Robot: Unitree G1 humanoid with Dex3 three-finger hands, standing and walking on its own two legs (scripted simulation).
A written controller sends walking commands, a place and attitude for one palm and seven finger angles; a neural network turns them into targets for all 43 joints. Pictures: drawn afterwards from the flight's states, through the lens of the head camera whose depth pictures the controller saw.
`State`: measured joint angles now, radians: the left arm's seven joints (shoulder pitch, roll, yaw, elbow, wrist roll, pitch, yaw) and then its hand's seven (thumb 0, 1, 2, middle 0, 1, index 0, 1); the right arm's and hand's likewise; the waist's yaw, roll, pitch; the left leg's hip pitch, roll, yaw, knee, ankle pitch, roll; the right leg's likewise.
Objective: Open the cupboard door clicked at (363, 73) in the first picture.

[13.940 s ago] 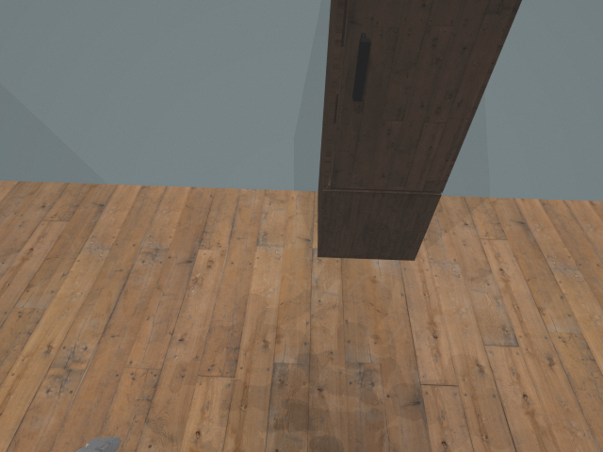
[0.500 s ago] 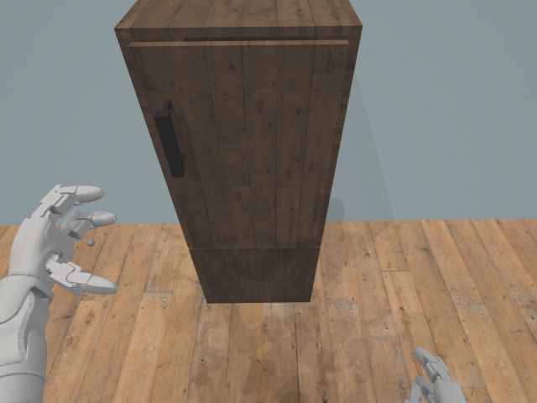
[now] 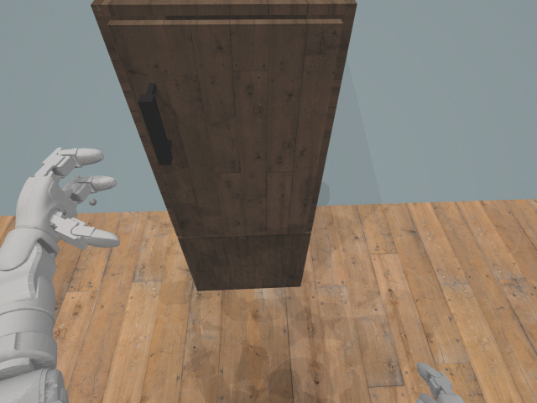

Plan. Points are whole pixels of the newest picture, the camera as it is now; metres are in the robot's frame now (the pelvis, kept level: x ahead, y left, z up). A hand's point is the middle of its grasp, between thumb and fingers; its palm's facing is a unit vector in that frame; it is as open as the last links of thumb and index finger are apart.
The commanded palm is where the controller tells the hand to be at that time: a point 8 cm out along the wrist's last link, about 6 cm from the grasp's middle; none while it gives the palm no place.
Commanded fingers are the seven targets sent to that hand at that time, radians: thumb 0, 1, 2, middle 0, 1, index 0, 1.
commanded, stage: move the hooked fingers beside the handle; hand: left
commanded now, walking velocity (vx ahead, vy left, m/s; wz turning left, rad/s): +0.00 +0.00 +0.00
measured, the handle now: (159, 125) +0.57 +0.24 +0.09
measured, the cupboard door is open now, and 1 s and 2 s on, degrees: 0 0 0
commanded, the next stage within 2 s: none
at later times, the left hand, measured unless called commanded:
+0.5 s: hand (102, 176) +0.42 +0.28 +0.10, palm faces +0.08 -1.00 +0.01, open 14.0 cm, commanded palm +0.40 +0.33 +0.10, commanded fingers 0.00 -0.50 0.30 -0.30 -1.20 -0.30 -1.20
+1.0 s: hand (118, 147) +0.49 +0.28 +0.10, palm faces +0.08 -1.00 +0.00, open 14.0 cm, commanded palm +0.47 +0.33 +0.10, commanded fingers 0.00 -0.50 0.30 -0.30 -1.20 -0.30 -1.20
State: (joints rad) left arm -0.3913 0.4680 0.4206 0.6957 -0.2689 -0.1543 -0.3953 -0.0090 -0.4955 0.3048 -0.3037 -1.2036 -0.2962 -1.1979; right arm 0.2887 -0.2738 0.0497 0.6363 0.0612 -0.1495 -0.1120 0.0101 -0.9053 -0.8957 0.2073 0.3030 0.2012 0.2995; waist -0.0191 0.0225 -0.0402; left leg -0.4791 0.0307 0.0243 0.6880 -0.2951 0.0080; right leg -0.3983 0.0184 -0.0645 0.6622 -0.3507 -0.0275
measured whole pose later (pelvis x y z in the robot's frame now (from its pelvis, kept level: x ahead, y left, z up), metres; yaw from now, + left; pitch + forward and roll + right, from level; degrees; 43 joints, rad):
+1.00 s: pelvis +0.01 +0.02 -0.02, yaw -2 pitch +14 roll -3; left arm -0.85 0.67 0.49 1.20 -0.13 -0.28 -0.37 -0.01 -0.49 0.30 -0.30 -1.20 -0.30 -1.20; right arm 0.42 -0.29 0.04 0.65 0.03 0.02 -0.08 0.01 -0.91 -0.90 0.21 0.30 0.20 0.30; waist -0.14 0.01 -0.07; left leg -0.72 0.05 0.04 0.82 -0.35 0.03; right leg -0.62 0.03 -0.05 0.75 -0.38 -0.01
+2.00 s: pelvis +0.01 +0.02 -0.02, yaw -2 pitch +17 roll -3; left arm -0.95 0.70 0.47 1.26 -0.09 -0.29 -0.34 -0.01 -0.50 0.30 -0.30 -1.20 -0.30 -1.20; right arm 0.38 -0.29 0.05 0.62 0.02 0.06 -0.07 0.00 -0.91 -0.90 0.21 0.30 0.20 0.30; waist -0.16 0.01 -0.08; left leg -0.80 0.05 0.02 0.87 -0.38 0.03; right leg -0.69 0.04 -0.06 0.78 -0.40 -0.01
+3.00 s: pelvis +0.02 +0.02 -0.02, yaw -2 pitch +16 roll -3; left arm -0.90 0.59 0.43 1.18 -0.11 -0.29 -0.26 -0.01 -0.50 0.30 -0.30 -1.20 -0.29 -1.20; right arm 0.40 -0.26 0.04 0.63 0.01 0.06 -0.04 0.00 -0.91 -0.90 0.21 0.30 0.20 0.30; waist -0.15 0.02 -0.09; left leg -0.77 0.05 0.02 0.87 -0.39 0.03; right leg -0.67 0.03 -0.06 0.79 -0.40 0.00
